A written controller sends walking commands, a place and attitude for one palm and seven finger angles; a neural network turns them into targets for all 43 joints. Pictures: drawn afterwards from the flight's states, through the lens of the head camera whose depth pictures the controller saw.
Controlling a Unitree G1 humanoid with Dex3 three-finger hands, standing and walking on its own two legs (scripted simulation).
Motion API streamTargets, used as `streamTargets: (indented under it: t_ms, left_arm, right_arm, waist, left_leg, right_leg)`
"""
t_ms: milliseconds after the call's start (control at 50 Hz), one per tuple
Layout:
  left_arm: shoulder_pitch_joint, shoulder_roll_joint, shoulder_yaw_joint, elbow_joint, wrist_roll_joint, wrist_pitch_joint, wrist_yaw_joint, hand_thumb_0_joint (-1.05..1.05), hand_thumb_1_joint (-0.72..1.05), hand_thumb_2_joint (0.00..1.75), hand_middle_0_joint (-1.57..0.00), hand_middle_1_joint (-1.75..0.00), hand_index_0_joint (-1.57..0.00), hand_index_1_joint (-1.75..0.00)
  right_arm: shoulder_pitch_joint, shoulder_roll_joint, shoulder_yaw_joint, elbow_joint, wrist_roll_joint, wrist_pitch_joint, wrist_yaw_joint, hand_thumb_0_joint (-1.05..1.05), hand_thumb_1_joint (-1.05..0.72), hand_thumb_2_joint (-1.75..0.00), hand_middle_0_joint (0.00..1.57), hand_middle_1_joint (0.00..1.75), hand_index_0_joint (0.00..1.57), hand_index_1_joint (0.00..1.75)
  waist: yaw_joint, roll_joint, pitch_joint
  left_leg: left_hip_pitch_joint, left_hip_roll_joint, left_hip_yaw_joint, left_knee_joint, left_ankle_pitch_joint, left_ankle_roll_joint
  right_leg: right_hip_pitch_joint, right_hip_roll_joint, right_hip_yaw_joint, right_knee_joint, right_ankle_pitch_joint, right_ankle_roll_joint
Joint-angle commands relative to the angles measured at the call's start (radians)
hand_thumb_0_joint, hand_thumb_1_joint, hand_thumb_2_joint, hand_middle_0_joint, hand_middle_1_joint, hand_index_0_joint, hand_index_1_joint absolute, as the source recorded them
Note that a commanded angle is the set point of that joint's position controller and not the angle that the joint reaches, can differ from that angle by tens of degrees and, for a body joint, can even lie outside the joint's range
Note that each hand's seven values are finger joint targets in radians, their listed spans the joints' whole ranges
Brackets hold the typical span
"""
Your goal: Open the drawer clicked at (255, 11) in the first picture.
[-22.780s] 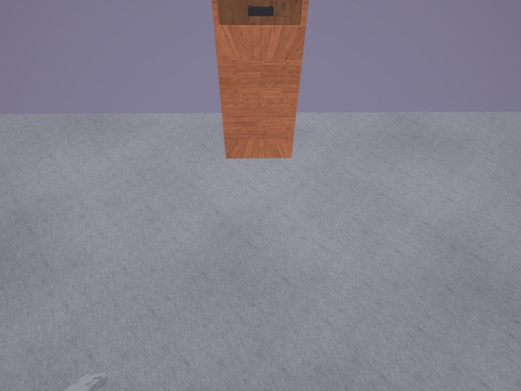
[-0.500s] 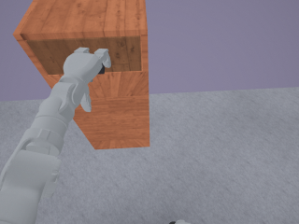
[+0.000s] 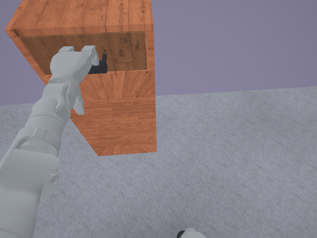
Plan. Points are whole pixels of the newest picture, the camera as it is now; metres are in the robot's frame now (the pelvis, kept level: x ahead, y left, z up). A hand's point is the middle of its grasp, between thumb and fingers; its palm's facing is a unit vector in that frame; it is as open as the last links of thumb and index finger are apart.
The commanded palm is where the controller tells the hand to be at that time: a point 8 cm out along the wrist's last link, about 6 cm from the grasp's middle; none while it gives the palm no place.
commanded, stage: lower the fingers behind the handle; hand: left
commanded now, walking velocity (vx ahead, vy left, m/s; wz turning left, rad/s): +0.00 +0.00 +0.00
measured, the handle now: (89, 62) +0.59 +0.19 +0.06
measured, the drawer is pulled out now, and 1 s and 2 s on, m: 0.00 0.00 0.00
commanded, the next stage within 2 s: lift the fingers back up to retry in 0.88 s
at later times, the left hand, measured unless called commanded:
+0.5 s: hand (82, 79) +0.51 +0.19 +0.08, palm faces -0.01 +0.05 -1.00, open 14.1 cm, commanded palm +0.49 +0.20 +0.09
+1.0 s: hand (82, 78) +0.51 +0.19 +0.08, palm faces -0.01 +0.05 -1.00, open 13.9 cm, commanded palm +0.49 +0.20 +0.10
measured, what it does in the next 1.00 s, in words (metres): stands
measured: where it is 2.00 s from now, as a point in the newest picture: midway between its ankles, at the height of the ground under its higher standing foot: outside the picture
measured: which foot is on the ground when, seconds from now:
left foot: down 0.00-1.00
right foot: down 0.00-1.00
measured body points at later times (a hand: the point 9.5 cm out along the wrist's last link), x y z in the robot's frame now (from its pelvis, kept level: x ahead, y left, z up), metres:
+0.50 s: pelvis -0.01 +0.00 -0.01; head +0.08 -0.02 +0.43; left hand +0.51 +0.19 +0.13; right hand -0.01 -0.27 -0.14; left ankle -0.04 +0.11 -0.71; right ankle +0.03 -0.13 -0.71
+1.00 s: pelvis -0.03 +0.00 -0.02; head +0.08 -0.02 +0.42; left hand +0.51 +0.19 +0.13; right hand -0.03 -0.28 -0.15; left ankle -0.04 +0.11 -0.71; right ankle +0.03 -0.13 -0.71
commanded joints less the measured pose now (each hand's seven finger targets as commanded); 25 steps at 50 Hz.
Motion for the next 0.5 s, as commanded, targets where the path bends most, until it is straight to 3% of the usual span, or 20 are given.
streamTargets:
  t_ms: [0, 20, 80, 100, 120, 180, 220, 260, 300, 340, 360, 400, 460, 480]
  left_arm:
    - [-0.426, 0.195, 0.073, -0.088, 0.022, 0.041, 0.128, 0.0, -0.5, 0.3, -0.3, -1.2, -0.3, -1.2]
    - [-0.448, 0.201, 0.064, -0.078, 0.032, 0.066, 0.148, 0.0, -0.5, 0.3, -0.3, -1.2, -0.3, -1.2]
    - [-0.462, 0.181, 0.045, -0.038, 0.04, 0.146, 0.172, 0.0, -0.5, 0.3, -0.3, -1.2, -0.3, -1.2]
    - [-0.474, 0.199, 0.062, -0.038, 0.033, 0.165, 0.17, 0.0, -0.5, 0.3, -0.3, -1.2, -0.3, -1.2]
    - [-0.466, 0.197, 0.05, -0.021, 0.032, 0.185, 0.16, 0.0, -0.5, 0.3, -0.3, -1.2, -0.3, -1.2]
    - [-0.442, 0.18, 0.033, 0.016, 0.017, 0.221, 0.122, 0.0, -0.5, 0.3, -0.3, -1.2, -0.3, -1.2]
    - [-0.412, 0.19, 0.033, 0.048, 0.019, 0.226, 0.094, 0.0, -0.5, 0.3, -0.3, -1.2, -0.3, -1.2]
    - [-0.388, 0.15, -0.001, 0.057, 0.017, 0.219, 0.066, 0.0, -0.5, 0.3, -0.3, -1.2, -0.3, -1.2]
    - [-0.354, 0.199, 0.035, 0.071, 0.017, 0.199, 0.043, 0.0, -0.5, 0.3, -0.3, -1.2, -0.3, -1.2]
    - [-0.33, 0.16, -0.002, 0.073, 0.008, 0.179, 0.024, 0.0, -0.5, 0.3, -0.3, -1.2, -0.3, -1.2]
    - [-0.314, 0.168, 0.001, 0.08, 0.01, 0.169, 0.018, 0.0, -0.5, 0.3, -0.3, -1.2, -0.3, -1.2]
    - [-0.311, 0.212, 0.034, 0.074, 0.007, 0.151, 0.01, 0.0, -0.5, 0.3, -0.3, -1.2, -0.3, -1.2]
    - [-0.319, 0.161, -0.019, 0.08, 0.01, 0.14, 0.009, 0.0, -0.5, 0.3, -0.3, -1.2, -0.3, -1.2]
    - [-0.331, 0.182, 0.002, 0.059, 0.01, 0.135, 0.013, 0.0, -0.5, 0.3, -0.3, -1.2, -0.3, -1.2]
  right_arm:
    - [0.119, -0.14, -0.044, -0.054, 0.002, -0.032, 0.017, 0.0, -0.9, -0.9, 0.2, 0.3, 0.2, 0.3]
    - [0.127, -0.143, -0.046, -0.049, 0.001, -0.031, 0.022, 0.0, -0.9, -0.9, 0.2, 0.3, 0.2, 0.3]
    - [0.126, -0.144, -0.046, -0.044, 0.003, -0.027, 0.033, 0.0, -0.9, -0.9, 0.2, 0.3, 0.2, 0.3]
    - [0.122, -0.151, -0.048, -0.042, 0.003, -0.022, 0.034, 0.0, -0.9, -0.9, 0.2, 0.3, 0.2, 0.3]
    - [0.126, -0.148, -0.045, -0.043, 0.006, -0.017, 0.034, 0.0, -0.9, -0.9, 0.2, 0.3, 0.2, 0.3]
    - [0.11, -0.149, -0.039, -0.053, 0.011, -0.008, 0.03, 0.0, -0.9, -0.9, 0.2, 0.3, 0.2, 0.3]
    - [0.108, -0.155, -0.034, -0.055, 0.014, -0.002, 0.023, 0.0, -0.9, -0.9, 0.2, 0.3, 0.2, 0.3]
    - [0.104, -0.154, -0.029, -0.064, 0.017, -0.005, 0.017, 0.0, -0.9, -0.9, 0.2, 0.3, 0.2, 0.3]
    - [0.1, -0.165, -0.027, -0.065, 0.016, -0.003, 0.01, 0.0, -0.9, -0.9, 0.2, 0.3, 0.2, 0.3]
    - [0.105, -0.159, -0.021, -0.081, 0.02, -0.01, 0.004, 0.0, -0.9, -0.9, 0.2, 0.3, 0.2, 0.3]
    - [0.104, -0.16, -0.02, -0.08, 0.021, -0.014, 0.001, 0.0, -0.9, -0.9, 0.2, 0.3, 0.2, 0.3]
    - [0.113, -0.169, -0.022, -0.083, 0.021, -0.015, 0.0, 0.0, -0.9, -0.9, 0.2, 0.3, 0.2, 0.3]
    - [0.128, -0.161, -0.021, -0.087, 0.023, -0.027, -0.003, 0.0, -0.9, -0.9, 0.2, 0.3, 0.2, 0.3]
    - [0.137, -0.164, -0.024, -0.087, 0.023, -0.028, -0.002, 0.0, -0.9, -0.9, 0.2, 0.3, 0.2, 0.3]
  waist:
    - [-0.034, -0.023, -0.35]
    - [-0.046, -0.012, -0.373]
    - [-0.047, 0.004, -0.398]
    - [-0.048, -0.015, -0.424]
    - [-0.048, 0.01, -0.437]
    - [-0.046, -0.02, -0.408]
    - [-0.051, -0.065, -0.383]
    - [-0.056, -0.075, -0.325]
    - [-0.053, -0.108, -0.31]
    - [-0.059, -0.115, -0.265]
    - [-0.056, -0.123, -0.245]
    - [-0.054, -0.131, -0.264]
    - [-0.073, -0.098, -0.244]
    - [-0.068, -0.089, -0.274]
  left_leg:
    - [0.077, -0.02, 0.017, -0.049, 0.353, 0.011]
    - [0.08, -0.017, 0.016, -0.046, 0.352, 0.009]
    - [0.088, -0.018, 0.023, -0.044, 0.371, 0.008]
    - [0.093, -0.018, 0.025, -0.042, 0.389, 0.011]
    - [0.096, -0.018, 0.027, -0.043, 0.389, 0.009]
    - [0.081, -0.017, 0.032, -0.058, 0.35, 0.014]
    - [0.058, -0.014, 0.032, -0.064, 0.323, 0.019]
    - [0.04, -0.013, 0.034, -0.074, 0.272, 0.023]
    - [0.011, -0.014, 0.036, -0.069, 0.24, 0.025]
    - [-0.019, -0.016, 0.039, -0.072, 0.182, 0.027]
    - [-0.032, -0.016, 0.041, -0.068, 0.166, 0.028]
    - [-0.044, -0.018, 0.041, -0.054, 0.156, 0.028]
    - [-0.061, -0.016, 0.042, -0.037, 0.124, 0.027]
    - [-0.054, -0.014, 0.041, -0.031, 0.127, 0.026]
  right_leg:
    - [0.218, 0.052, -0.028, -0.022, 0.226, -0.043]
    - [0.21, 0.051, -0.026, -0.015, 0.227, -0.04]
    - [0.225, 0.052, -0.029, -0.016, 0.243, -0.039]
    - [0.246, 0.054, -0.026, -0.017, 0.265, -0.038]
    - [0.251, 0.051, -0.025, -0.012, 0.269, -0.036]
    - [0.269, 0.05, -0.026, -0.026, 0.254, -0.032]
    - [0.272, 0.048, -0.025, -0.033, 0.243, -0.028]
    - [0.244, 0.049, -0.028, -0.045, 0.203, -0.028]
    - [0.25, 0.047, -0.02, -0.044, 0.189, -0.028]
    - [0.223, 0.046, -0.023, -0.047, 0.142, -0.026]
    - [0.211, 0.044, -0.023, -0.047, 0.126, -0.026]
    - [0.207, 0.045, -0.015, -0.036, 0.118, -0.027]
    - [0.148, 0.044, -0.019, -0.024, 0.081, -0.027]
    - [0.144, 0.044, -0.018, -0.017, 0.077, -0.028]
